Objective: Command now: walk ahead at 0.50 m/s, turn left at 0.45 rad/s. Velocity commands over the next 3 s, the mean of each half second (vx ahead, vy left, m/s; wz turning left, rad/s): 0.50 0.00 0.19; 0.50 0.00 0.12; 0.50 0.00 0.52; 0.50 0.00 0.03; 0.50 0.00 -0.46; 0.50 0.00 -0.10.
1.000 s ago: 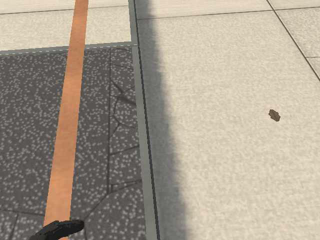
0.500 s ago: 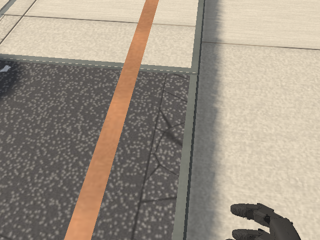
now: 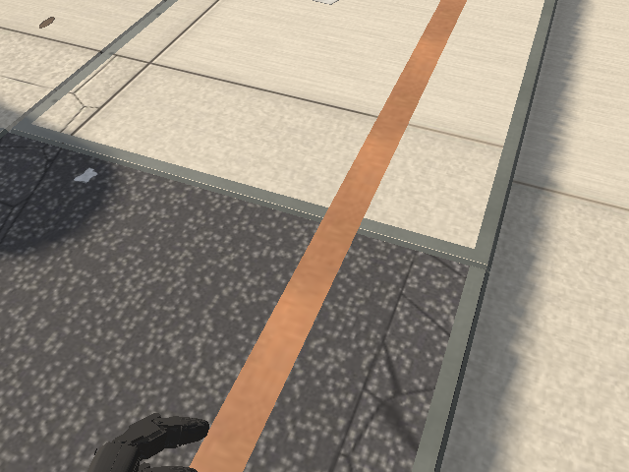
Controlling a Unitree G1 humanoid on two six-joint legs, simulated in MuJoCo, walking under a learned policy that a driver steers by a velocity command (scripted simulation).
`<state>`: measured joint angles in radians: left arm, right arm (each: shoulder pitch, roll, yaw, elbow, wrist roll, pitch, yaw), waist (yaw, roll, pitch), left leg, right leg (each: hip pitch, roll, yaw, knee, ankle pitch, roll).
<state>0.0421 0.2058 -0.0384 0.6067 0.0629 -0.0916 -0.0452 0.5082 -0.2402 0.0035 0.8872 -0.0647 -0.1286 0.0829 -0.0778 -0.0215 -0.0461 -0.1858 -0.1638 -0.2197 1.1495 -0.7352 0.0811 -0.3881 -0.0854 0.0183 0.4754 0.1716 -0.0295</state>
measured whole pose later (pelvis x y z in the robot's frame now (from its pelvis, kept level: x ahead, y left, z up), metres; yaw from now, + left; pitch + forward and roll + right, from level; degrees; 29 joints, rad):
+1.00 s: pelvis +0.56 -0.01 +0.10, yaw +8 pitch +3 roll -1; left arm 0.21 0.23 0.04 0.73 0.01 -0.09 -0.02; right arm 0.29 -0.29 -0.06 0.88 0.03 -0.07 -0.02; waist 0.00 0.03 -0.01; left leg -0.56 0.07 -0.06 1.28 -0.30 0.02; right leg -0.32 0.01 -0.10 0.44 -0.16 -0.04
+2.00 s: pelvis +1.07 +0.21 +0.09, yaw +23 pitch +3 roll +0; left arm 0.09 0.26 0.06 0.70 -0.01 -0.08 -0.05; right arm 0.32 -0.27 -0.06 0.82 0.00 -0.08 -0.01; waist -0.03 0.01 0.02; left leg -0.20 -0.04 -0.04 1.03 -0.46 0.02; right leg -0.48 0.07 -0.04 0.57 -0.14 -0.10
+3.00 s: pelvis +1.57 +0.31 +0.10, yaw +5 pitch +2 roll +0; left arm 0.15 0.25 0.04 0.66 0.00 -0.07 -0.02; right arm 0.33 -0.30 -0.05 0.84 0.03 -0.08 0.01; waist -0.03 0.02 0.01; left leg -0.39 0.03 -0.04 1.11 -0.41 0.02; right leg -0.36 0.02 -0.04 0.51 -0.19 -0.05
